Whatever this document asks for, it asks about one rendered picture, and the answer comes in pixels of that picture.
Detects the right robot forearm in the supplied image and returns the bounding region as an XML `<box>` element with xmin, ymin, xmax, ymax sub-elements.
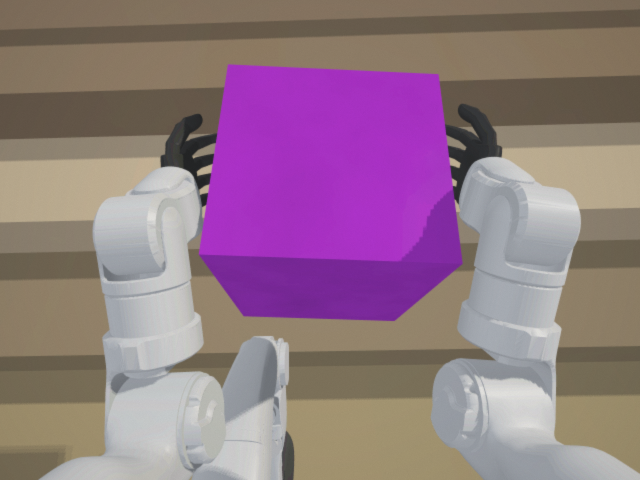
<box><xmin>457</xmin><ymin>157</ymin><xmax>581</xmax><ymax>431</ymax></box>

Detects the robot left thigh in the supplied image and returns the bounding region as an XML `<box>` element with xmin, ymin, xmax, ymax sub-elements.
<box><xmin>192</xmin><ymin>336</ymin><xmax>289</xmax><ymax>480</ymax></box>

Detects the left robot forearm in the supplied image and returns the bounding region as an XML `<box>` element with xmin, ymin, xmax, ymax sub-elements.
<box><xmin>93</xmin><ymin>166</ymin><xmax>204</xmax><ymax>448</ymax></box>

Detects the right robot upper arm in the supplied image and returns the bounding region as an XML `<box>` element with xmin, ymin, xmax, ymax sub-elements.
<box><xmin>431</xmin><ymin>358</ymin><xmax>640</xmax><ymax>480</ymax></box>

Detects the robot right hand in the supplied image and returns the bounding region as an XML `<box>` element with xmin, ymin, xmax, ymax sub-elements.
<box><xmin>445</xmin><ymin>104</ymin><xmax>502</xmax><ymax>204</ymax></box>

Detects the left robot shin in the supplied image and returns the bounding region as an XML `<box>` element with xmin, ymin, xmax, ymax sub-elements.
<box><xmin>239</xmin><ymin>341</ymin><xmax>287</xmax><ymax>480</ymax></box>

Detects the left robot upper arm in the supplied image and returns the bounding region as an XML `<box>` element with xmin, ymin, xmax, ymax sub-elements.
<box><xmin>39</xmin><ymin>371</ymin><xmax>226</xmax><ymax>480</ymax></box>

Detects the carton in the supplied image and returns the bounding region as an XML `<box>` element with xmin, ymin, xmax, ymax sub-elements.
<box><xmin>199</xmin><ymin>64</ymin><xmax>463</xmax><ymax>321</ymax></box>

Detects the robot left hand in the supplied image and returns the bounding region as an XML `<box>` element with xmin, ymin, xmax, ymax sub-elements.
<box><xmin>160</xmin><ymin>114</ymin><xmax>217</xmax><ymax>207</ymax></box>

